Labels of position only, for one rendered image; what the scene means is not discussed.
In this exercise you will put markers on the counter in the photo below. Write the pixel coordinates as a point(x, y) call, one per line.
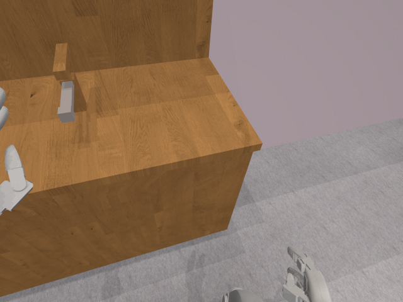
point(158, 150)

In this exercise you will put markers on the robot right thigh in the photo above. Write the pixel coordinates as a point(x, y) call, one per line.
point(239, 295)

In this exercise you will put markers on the left robot hand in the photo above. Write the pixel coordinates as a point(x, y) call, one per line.
point(13, 192)

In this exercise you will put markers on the right robot hand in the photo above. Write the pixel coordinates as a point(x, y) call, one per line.
point(311, 287)

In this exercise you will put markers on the tap lever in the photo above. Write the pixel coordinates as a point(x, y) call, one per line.
point(66, 109)

